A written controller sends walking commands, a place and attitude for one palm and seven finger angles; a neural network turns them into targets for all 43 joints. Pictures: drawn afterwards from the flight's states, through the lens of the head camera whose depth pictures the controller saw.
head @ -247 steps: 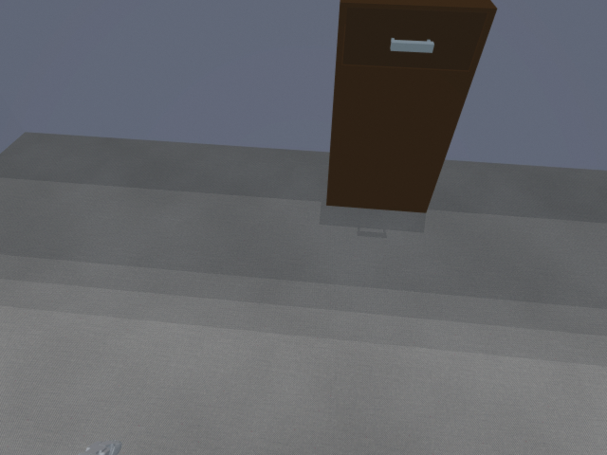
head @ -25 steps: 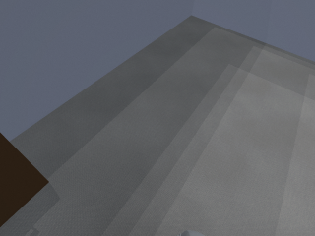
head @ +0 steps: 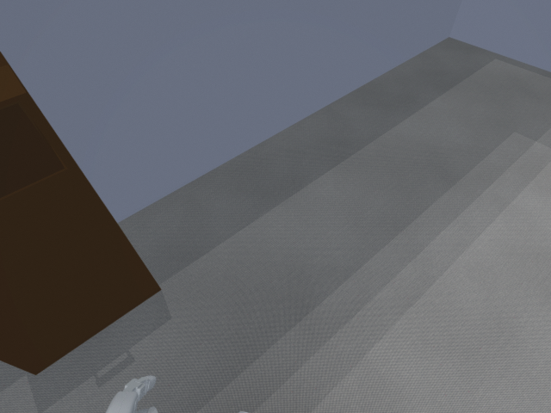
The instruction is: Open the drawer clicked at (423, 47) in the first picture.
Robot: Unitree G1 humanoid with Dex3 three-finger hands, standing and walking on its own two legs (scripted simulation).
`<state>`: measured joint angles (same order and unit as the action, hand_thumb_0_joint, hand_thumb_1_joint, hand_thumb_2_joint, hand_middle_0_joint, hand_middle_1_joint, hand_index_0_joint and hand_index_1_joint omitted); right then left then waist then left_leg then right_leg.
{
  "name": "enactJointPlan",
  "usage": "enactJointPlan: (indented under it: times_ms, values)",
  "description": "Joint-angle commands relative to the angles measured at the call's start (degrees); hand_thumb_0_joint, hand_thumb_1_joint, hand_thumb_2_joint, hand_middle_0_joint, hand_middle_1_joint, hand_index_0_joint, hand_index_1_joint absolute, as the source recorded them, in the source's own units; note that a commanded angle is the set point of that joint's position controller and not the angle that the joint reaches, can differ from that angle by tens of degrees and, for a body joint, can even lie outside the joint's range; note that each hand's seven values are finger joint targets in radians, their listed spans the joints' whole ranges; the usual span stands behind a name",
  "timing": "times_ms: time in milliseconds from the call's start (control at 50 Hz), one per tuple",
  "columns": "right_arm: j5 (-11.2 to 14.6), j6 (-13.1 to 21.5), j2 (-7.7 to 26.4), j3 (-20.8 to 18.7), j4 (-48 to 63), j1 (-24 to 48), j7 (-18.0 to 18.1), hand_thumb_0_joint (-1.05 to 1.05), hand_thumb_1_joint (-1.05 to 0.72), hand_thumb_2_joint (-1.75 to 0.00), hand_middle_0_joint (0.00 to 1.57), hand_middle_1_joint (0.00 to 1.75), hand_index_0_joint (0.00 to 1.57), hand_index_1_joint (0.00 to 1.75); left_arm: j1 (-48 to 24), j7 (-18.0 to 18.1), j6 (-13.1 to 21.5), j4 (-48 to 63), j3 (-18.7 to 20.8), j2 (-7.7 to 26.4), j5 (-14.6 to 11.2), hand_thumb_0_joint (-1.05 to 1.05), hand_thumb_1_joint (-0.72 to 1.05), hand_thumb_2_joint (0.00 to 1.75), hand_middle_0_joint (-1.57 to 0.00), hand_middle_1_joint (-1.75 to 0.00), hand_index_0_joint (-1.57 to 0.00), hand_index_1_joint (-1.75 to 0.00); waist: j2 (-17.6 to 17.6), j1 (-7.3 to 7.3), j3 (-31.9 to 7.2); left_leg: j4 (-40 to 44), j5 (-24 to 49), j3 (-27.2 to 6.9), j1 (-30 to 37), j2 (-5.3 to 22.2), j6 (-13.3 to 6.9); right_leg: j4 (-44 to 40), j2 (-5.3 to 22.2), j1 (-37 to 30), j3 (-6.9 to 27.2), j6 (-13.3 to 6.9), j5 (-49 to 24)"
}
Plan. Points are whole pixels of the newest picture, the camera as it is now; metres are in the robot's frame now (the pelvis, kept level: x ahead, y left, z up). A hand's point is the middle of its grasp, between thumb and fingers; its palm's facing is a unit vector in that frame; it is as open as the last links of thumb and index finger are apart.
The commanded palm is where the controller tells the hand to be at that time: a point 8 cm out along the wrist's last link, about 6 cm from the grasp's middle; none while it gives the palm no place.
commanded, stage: turn to face it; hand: left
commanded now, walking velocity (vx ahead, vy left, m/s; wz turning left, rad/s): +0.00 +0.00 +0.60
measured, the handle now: out of the picture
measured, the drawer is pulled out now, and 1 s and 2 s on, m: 0.00 0.00 0.00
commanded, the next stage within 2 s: take the last steps up to it in 1.00 s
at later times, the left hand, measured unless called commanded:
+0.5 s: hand out of the picture -0.08 +0.24 -0.17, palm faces +0.38 -0.88 -0.30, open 7.4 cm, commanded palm none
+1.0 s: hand out of the picture -0.04 +0.19 -0.13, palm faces +0.56 -0.77 -0.29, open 7.4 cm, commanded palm none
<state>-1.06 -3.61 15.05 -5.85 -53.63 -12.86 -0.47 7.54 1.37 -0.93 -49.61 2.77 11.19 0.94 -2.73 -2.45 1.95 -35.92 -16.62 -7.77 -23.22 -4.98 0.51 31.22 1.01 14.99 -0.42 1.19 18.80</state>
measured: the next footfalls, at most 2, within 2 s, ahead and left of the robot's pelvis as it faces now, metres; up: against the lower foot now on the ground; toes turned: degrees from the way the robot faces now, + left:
left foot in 0.44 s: -0.03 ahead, +0.14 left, +0.00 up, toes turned +24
right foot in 0.80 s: +0.09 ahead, -0.08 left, +0.00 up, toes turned +27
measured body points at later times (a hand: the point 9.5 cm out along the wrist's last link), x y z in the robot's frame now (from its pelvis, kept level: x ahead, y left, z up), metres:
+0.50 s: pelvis -0.02 +0.02 -0.01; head +0.01 +0.04 +0.44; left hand -0.10 +0.29 -0.15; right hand +0.18 -0.19 -0.13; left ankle -0.07 +0.12 -0.73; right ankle -0.01 -0.13 -0.69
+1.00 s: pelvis +0.00 -0.02 +0.01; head +0.04 -0.04 +0.46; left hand -0.07 +0.23 -0.11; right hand +0.20 -0.19 -0.15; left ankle -0.11 +0.09 -0.64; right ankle +0.05 -0.10 -0.73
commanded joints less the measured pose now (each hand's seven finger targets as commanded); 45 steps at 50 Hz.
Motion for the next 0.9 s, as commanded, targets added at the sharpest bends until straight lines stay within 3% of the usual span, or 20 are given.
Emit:
enactJointPlan:
  times_ms: [0, 40, 60, 180, 260, 320, 360, 380, 400, 420, 460, 480, 520, 640, 740, 760, 780, 800, 820, 880]
  values:
    - [-0.58, 0.74, 5.36, -1.62, 5.98, 2.78, -0.42, 0.0, -0.9, -0.9, 0.2, 0.3, 0.2, 0.3, 0.62, 0.96, 0.93, 4.74, 3.09, 13.21, 0.06, 0.0, 0.9, 0.9, -0.2, -0.3, -0.2, -0.3, 14.81, 1.46, 1.44, -29.02, -10.79, 2.63, -11.89, 4.36, 1.78, -19.61, 22.14, 0.43, 17.82, -7.96, -0.24]
    - [-0.45, 0.31, 4.84, -1.38, 4.07, 0.3, -1.17, 0.0, -0.9, -0.9, 0.2, 0.3, 0.2, 0.3, -2.61, 0.71, 1.28, 5.16, 1.97, 9.35, 0.1, 0.0, 0.9, 0.9, -0.2, -0.3, -0.2, -0.3, 11.14, -0.85, 3.2, -33.77, -4.14, 4.89, -10.61, 6.23, 2.82, -16.1, 16.95, 1.51, 6.65, -6.38, -8.97]
    - [-0.38, 0.18, 4.22, -1.15, 3.78, -0.36, -1.31, 0.0, -0.9, -0.9, 0.2, 0.3, 0.2, 0.3, -1.88, 0.63, 1.54, 5.17, 1.79, 9.05, 0.15, 0.0, 0.9, 0.9, -0.2, -0.3, -0.2, -0.3, 11.54, -0.67, 2.58, -34.63, -2.66, 6.02, -10.46, 6.3, 3.4, -14.95, 15.93, -0.18, 3.38, -6.17, -12.4]
    - [-0.16, -0.1, 3.87, -0.25, 5.36, 6.65, -1.43, 0.0, -0.9, -0.9, 0.2, 0.3, 0.2, 0.3, 6.89, 0.55, 1.33, 2.24, 2.24, 11.31, 0.49, 0.0, 0.9, 0.9, -0.2, -0.3, -0.2, -0.3, 12.74, 3.83, 0.45, -24.88, -6.28, 9.37, -9.51, 7.45, 4.8, -12.55, 18.32, -8.41, 0.09, -7.73, -20.29]
    - [0.27, 0.52, 3.0, 0.71, 6.21, 9.53, -1.47, 0.0, -0.9, -0.9, 0.2, 0.3, 0.2, 0.3, 8.85, 0.43, 1.03, 1.08, 2.8, 13.18, 0.82, 0.0, 0.9, 0.9, -0.2, -0.3, -0.2, -0.3, 15.19, 5.21, -1.51, -13.43, -9.28, 12.1, -5.19, 7.37, 4.12, -9.37, 19.9, -11.26, -2.11, -8.27, -28.39]
    - [0.56, 1.16, 3.13, 1.15, 6.05, 8.16, -1.26, 0.0, -0.9, -0.9, 0.2, 0.3, 0.2, 0.3, 8.79, 0.3, 0.6, 0.45, 3.39, 14.54, 0.78, 0.0, 0.9, 0.9, -0.2, -0.3, -0.2, -0.3, 16.87, 4.92, -3.84, -5.52, -8.46, 14.31, 0.44, 6.73, 2.87, -5.93, 20.82, -11.54, -4.16, -7.5, -31.26]
    - [0.39, 1.78, 4.14, 0.93, 5.52, 4.71, -1.1, 0.0, -0.9, -0.9, 0.2, 0.3, 0.2, 0.3, 8.27, 0.1, 0.25, 0.18, 3.62, 14.22, 0.38, 0.0, 0.9, 0.9, -0.2, -0.3, -0.2, -0.3, 14.8, 2.93, -5.61, 6.72, -0.42, 15.1, 8.26, 6.38, 1.96, 0.29, 19.5, -9.24, -7.91, -4.2, -29.31]
    - [0.18, 2.29, 7.02, 0.17, 4.61, 1.24, -1.09, 0.0, -0.9, -0.9, 0.2, 0.3, 0.2, 0.3, 8.32, -0.13, -0.02, 0.45, 3.55, 13.28, -0.1, 0.0, 0.9, 0.9, -0.2, -0.3, -0.2, -0.3, 8.82, 0.91, -8.02, 13.33, 9.16, 12.26, 18.12, 8.65, 0.71, 8.31, 17.9, -2.85, -10.09, -1.29, -24.13]
    - [-0.24, 2.84, 14.05, -1.59, 4.53, -2.24, -0.76, 0.0, -0.9, -0.9, 0.2, 0.3, 0.2, 0.3, 8.01, -0.67, -0.17, 2.68, 3.14, 9.77, -0.52, 0.0, 0.9, 0.9, -0.2, -0.3, -0.2, -0.3, -9.99, -1.09, -9.66, 14.21, 29.86, -7.58, 28.89, 23.62, -6.11, 21.62, 10.13, 14.05, -12.22, 3.51, 2.7]
    - [0.3, 2.4, 16.91, -2.1, 3.15, -5.94, -0.54, 0.0, -0.9, -0.9, 0.2, 0.3, 0.2, 0.3, 4.15, -0.5, -0.45, 5.0, 2.01, 8.25, 0.04, 0.0, 0.9, 0.9, -0.2, -0.3, -0.2, -0.3, -12.92, -2.72, -9.07, 14.24, 42.04, -12.48, 27.26, 30.87, -12.43, 29.87, 7.58, 19.7, -7.32, 4.23, 20.66]
    - [-0.04, 2.56, 14.03, -1.5, 2.96, -3.28, 0.62, 0.0, -0.9, -0.9, 0.2, 0.3, 0.2, 0.3, 0.11, -0.03, -0.94, 4.32, 2.46, 8.34, -0.1, 0.0, 0.9, 0.9, -0.2, -0.3, -0.2, -0.3, -11.01, -2.3, -5.48, 15.15, 28.93, -10.59, 19.38, 26.16, -12.28, 35.62, 7.63, 20.59, -1.51, 4.0, 14.82]
    - [-0.19, 2.59, 11.76, -0.79, 3.95, 0.74, 0.8, 0.0, -0.9, -0.9, 0.2, 0.3, 0.2, 0.3, 0.09, -0.43, -0.87, 3.48, 2.7, 8.85, -0.16, 0.0, 0.9, 0.9, -0.2, -0.3, -0.2, -0.3, -9.11, -0.67, -1.8, 15.88, 26.52, -7.21, 15.04, 22.64, -10.7, 35.54, 7.64, 19.46, -0.74, 4.01, 10.27]
    - [-0.18, 2.94, 10.03, 0.01, 5.25, 4.81, 0.78, 0.0, -0.9, -0.9, 0.2, 0.3, 0.2, 0.3, 3.38, -0.86, -0.83, 1.88, 2.77, 8.84, -0.09, 0.0, 0.9, 0.9, -0.2, -0.3, -0.2, -0.3, -6.71, 1.81, -1.94, 15.58, 27.79, -2.91, 13.87, 18.38, -8.68, 33.41, 6.57, 16.29, -1.21, 4.31, 5.84]
    - [-0.28, 2.47, 10.43, -0.45, 4.87, 3.07, 0.6, 0.0, -0.9, -0.9, 0.2, 0.3, 0.2, 0.3, 1.58, -0.62, -0.74, 3.23, 2.08, 8.12, -0.32, 0.0, 0.9, 0.9, -0.2, -0.3, -0.2, -0.3, -5.64, 0.47, -3.74, 14.84, 25.49, -6.84, 15.26, 17.73, -10.17, 20.92, 3.38, 11.8, -1.48, 4.29, 7.52]
    - [-0.06, 1.98, 9.76, -0.75, 5.82, 5.97, 0.44, 0.0, -0.9, -0.9, 0.2, 0.3, 0.2, 0.3, 7.87, -0.2, 0.44, 2.42, 1.87, 8.06, -0.58, 0.0, 0.9, 0.9, -0.2, -0.3, -0.2, -0.3, -5.89, 3.59, -5.72, 8.5, 26.72, -7.85, 9.77, 14.91, -7.61, 0.5, 0.44, -2.18, -2.93, 3.32, -2.1]
    - [0.28, 2.11, 8.18, -0.58, 5.96, 5.37, 0.34, 0.0, -0.9, -0.9, 0.2, 0.3, 0.2, 0.3, 9.91, 0.0, 1.12, 1.95, 2.2, 9.13, -0.39, 0.0, 0.9, 0.9, -0.2, -0.3, -0.2, -0.3, -2.29, 4.57, -6.47, 4.1, 20.84, -6.51, 5.78, 12.33, -5.03, -8.28, 2.74, -8.69, -1.12, 2.89, -8.2]
    - [0.81, 2.27, 4.36, 0.02, 6.57, 3.64, -0.01, 0.0, -0.9, -0.9, 0.2, 0.3, 0.2, 0.3, 11.21, 0.51, 1.81, 1.81, 3.07, 14.11, 0.59, 0.0, 0.9, 0.9, -0.2, -0.3, -0.2, -0.3, 11.97, 4.75, -7.87, -6.88, 4.14, 1.25, -4.36, 5.3, -0.52, -12.88, 15.84, -16.79, 11.84, -1.07, -15.15]
    - [0.51, 2.13, 3.37, 0.08, 8.14, 4.1, 0.03, 0.0, -0.9, -0.9, 0.2, 0.3, 0.2, 0.3, 10.83, 0.46, 1.61, 2.41, 3.39, 17.31, 0.72, 0.0, 0.9, 0.9, -0.2, -0.3, -0.2, -0.3, 19.19, 4.97, -6.42, -18.48, -18.18, 5.08, -8.74, 1.31, 1.47, -13.78, 27.02, -13.13, 20.27, -8.05, -23.34]
    - [-0.14, 1.39, 4.89, -0.28, 7.12, 4.74, 0.23, 0.0, -0.9, -0.9, 0.2, 0.3, 0.2, 0.3, 9.89, 0.73, 1.81, 2.5, 3.45, 15.17, 0.33, 0.0, 0.9, 0.9, -0.2, -0.3, -0.2, -0.3, 19.57, 5.03, -5.59, -26.39, -17.75, 1.58, -8.38, 3.68, 1.04, -14.23, 25.76, -8.64, 19.15, -9.74, -23.45]
    - [-0.17, 0.56, 3.93, -0.12, 3.73, 3.09, -0.6, 0.0, -0.9, -0.9, 0.2, 0.3, 0.2, 0.3, 2.86, 0.62, 1.69, 3.33, 1.85, 10.23, 0.24, 0.0, 0.9, 0.9, -0.2, -0.3, -0.2, -0.3, 11.6, 1.44, 0.3, -34.78, -6.86, 4.01, -8.41, 5.91, 2.29, -12.33, 17.52, -3.83, 5.51, -7.5, -21.9]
